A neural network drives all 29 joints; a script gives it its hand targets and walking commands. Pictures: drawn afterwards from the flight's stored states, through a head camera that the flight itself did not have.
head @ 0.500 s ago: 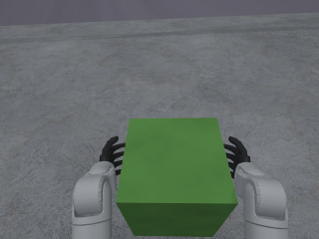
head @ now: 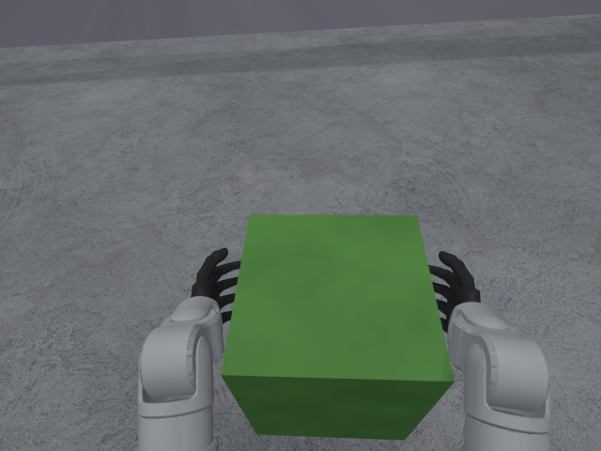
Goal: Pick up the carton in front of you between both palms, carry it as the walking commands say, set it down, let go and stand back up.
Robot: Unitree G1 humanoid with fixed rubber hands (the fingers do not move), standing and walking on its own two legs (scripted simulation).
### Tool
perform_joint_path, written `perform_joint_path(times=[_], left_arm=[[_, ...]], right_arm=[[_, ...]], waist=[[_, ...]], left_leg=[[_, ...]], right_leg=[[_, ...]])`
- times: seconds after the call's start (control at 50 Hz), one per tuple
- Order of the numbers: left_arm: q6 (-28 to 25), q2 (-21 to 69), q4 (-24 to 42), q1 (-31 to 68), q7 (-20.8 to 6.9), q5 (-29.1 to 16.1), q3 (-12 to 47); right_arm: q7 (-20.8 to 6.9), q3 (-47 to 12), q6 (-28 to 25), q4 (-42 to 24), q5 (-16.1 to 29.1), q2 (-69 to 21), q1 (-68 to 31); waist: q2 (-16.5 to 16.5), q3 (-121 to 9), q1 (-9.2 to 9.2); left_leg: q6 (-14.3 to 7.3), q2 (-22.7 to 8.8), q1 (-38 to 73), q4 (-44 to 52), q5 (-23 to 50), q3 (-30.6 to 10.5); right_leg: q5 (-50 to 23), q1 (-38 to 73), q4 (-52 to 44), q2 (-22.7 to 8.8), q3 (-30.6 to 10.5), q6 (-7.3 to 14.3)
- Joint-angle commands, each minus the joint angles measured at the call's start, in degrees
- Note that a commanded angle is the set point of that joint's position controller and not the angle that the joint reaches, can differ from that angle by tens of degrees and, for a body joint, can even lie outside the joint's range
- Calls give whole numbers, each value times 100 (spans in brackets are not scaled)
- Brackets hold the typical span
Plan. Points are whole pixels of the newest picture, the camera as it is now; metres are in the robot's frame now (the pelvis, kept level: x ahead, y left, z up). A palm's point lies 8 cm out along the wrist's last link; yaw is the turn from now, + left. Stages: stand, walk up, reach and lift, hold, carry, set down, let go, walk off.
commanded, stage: carry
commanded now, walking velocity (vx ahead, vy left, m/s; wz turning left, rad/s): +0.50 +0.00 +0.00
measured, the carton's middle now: (330, 333) +0.27 +0.00 +0.03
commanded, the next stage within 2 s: none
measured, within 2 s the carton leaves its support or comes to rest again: neither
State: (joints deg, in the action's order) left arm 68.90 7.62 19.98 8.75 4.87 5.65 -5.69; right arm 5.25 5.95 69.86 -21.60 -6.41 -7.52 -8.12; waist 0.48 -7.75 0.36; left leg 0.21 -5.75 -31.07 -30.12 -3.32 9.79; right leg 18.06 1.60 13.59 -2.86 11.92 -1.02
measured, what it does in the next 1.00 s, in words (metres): walks ahead: left foot, then right foot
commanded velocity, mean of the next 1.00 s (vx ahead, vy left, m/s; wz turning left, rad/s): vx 0.50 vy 0.00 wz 0.00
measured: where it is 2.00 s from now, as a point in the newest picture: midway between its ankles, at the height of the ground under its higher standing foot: (317, 269)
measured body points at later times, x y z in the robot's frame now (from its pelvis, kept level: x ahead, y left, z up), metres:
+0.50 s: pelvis +0.32 +0.01 +0.00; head +0.31 +0.02 +0.45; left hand +0.60 +0.16 +0.09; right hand +0.59 -0.14 +0.09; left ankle +0.18 +0.11 -0.74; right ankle +0.47 -0.12 -0.71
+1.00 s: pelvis +0.65 +0.00 +0.00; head +0.64 -0.01 +0.45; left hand +0.93 +0.14 +0.09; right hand +0.92 -0.16 +0.09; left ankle +0.80 +0.13 -0.71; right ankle +0.51 -0.10 -0.74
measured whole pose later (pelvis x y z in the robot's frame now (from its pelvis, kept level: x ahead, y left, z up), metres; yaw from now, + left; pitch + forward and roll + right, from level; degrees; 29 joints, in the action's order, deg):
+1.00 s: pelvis +0.65 +0.00 +0.00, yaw +0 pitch +4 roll +1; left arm 68.7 7.6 22.2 8.4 4.8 5.5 -5.4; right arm 4.9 5.4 69.4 -23.5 -6.5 -7.5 -7.8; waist 0.4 -5.6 0.0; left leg 0.0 -5.5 -32.6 -31.5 -2.8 9.7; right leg 18.1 3.3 11.5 -2.1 11.7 -0.2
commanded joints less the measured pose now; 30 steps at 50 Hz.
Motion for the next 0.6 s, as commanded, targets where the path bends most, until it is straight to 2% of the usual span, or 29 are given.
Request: perform_joint_path(times=[0.0, 0.02, 0.04, 0.06, 0.08, 0.1, 0.12, 0.14, 0.16, 0.18, 0.22, 0.28, 0.32, 0.4, 0.46, 0.5, 0.52, 0.54, 0.56, 0.58], left_arm=[[173, 4684, -30, 2341, -1446, -2094, 3841], [189, 4681, -40, 2403, -1439, -2087, 3858], [206, 4643, -58, 2431, -1430, -2073, 3868], [250, 4684, 4, 2554, -1414, -2130, 3932], [261, 4769, 78, 2679, -1426, -2169, 4011], [202, 4983, 85, 2863, -1443, -2228, 4061], [128, 5173, 101, 2971, -1465, -2266, 4108], [48, 5345, 99, 2970, -1470, -2272, 4144], [-29, 5442, 114, 2906, -1455, -2255, 4172], [-78, 5580, 76, 2826, -1435, -2245, 4203], [-172, 5620, 35, 2494, -1385, -2155, 4212], [-231, 5521, 113, 2270, -1322, -2048, 4221], [-207, 5399, 269, 2305, -1296, -2057, 4228], [-27, 5028, 434, 2318, -1276, -2110, 4184], [130, 4792, 404, 2365, -1313, -2144, 4093], [205, 4709, 345, 2409, -1345, -2160, 4015], [227, 4706, 275, 2388, -1361, -2164, 3981], [236, 4690, 169, 2343, -1377, -2170, 3919], [241, 4642, 121, 2292, -1393, -2144, 3850], [187, 4701, -29, 2413, -1430, -2116, 3814]], right_arm=[[-1444, -3989, 116, 66, 2224, -4710, -2561], [-1461, -3930, 127, 155, 2225, -4693, -2515], [-1477, -3873, 130, 262, 2216, -4675, -2438], [-1500, -3776, 102, 396, 2133, -4589, -2414], [-1516, -3792, 50, 572, 2139, -4766, -2359], [-1536, -3817, 6, 384, 2254, -4996, -2518], [-1553, -3876, -46, 298, 2318, -5251, -2644], [-1569, -3945, -102, 202, 2362, -5425, -2744], [-1583, -3999, -160, 131, 2397, -5526, -2781], [-1589, -4019, -203, 111, 2410, -5555, -2784], [-1614, -4045, -254, 60, 2428, -5530, -2563], [-1649, -4065, -275, -46, 2427, -5347, -2380], [-1645, -4068, -254, -184, 2437, -5178, -2396], [-1568, -3972, -112, -264, 2354, -4791, -2298], [-1509, -3894, 10, -176, 2243, -4604, -2259], [-1487, -3891, 77, -154, 2225, -4549, -2356], [-1479, -3901, 106, -153, 2227, -4532, -2423], [-1472, -3916, 131, -144, 2218, -4513, -2451], [-1469, -3922, 150, -161, 2230, -4476, -2575], [-1467, -4045, 188, -325, 2275, -4657, -2760]], waist=[[-903, -275, 23], [-681, -498, -50], [-301, -862, -138], [951, -1291, -198], [2151, -1527, -220], [1562, -1408, -174], [1075, -1431, -175], [517, -1373, -152], [335, -1349, -120], [447, -1373, -104], [657, -1321, -98], [707, -1031, -107], [701, -797, -118], [770, -364, -152], [866, -92, -146], [908, -197, -109], [798, -419, -25], [502, -800, 59], [-291, -1204, 181], [-1922, -1663, 137]], left_leg=[[-103, 195, 682, 417, -101, 357], [-109, 437, 1549, 556, -401, 610], [-119, 262, 2770, 517, -668, 317], [-681, -1195, 4028, 1057, -1370, -1999], [-1252, -1929, 4746, 1809, -1073, -3780], [-1224, -1908, 4631, 1717, -326, -3423], [-1140, -1711, 4324, 1557, 153, -2882], [-936, -1595, 3942, 1532, 316, -2348], [-757, -1481, 3626, 1663, 249, -1951], [-646, -1367, 3452, 1782, 49, -1601], [-629, -1241, 3400, 1961, -85, -1198], [-730, -1140, 3542, 2137, 146, -851], [-722, -1027, 3607, 2159, 382, -645], [-694, -907, 3642, 2093, 885, -275], [-563, -901, 3721, 1939, 1350, -119], [-440, -863, 3726, 1396, 2093, 71], [-329, -708, 3540, 691, 2464, 335], [-190, -452, 2966, -361, 2341, 498], [-11, -230, 1899, -1725, 893, 426], [230, 535, 43, -3469, -1397, 49]], right_leg=[[-2377, 79, 296, -1146, -258, 496], [-2677, -208, 1108, -927, 23, 368], [-2475, -912, 2184, -728, 150, 218], [-1318, -2393, 3876, -222, 78, -117], [840, -3771, 5170, 346, -280, -171], [1036, -4153, 5797, 37, -878, -3], [846, -4151, 5971, -178, -1045, 148], [447, -4037, 5709, -406, -1143, 209], [89, -3850, 5312, -532, -1193, 222], [-149, -3677, 5081, -515, -1088, 205], [-449, -3660, 4622, -454, -903, 127], [-799, -3974, 3753, -424, -644, -12], [-1081, -4057, 3120, -386, -498, -45], [-1504, -3862, 2103, -237, -191, 21], [-1672, -3547, 1623, -157, -59, 162], [-1556, -2871, 1405, -2, 95, 267], [-1467, -2056, 1168, 237, 368, 275], [-1074, -827, 1186, 360, 422, 289], [-218, 277, 792, -664, -1036, 440], [234, 1648, 176, -2106, -3716, 1263]])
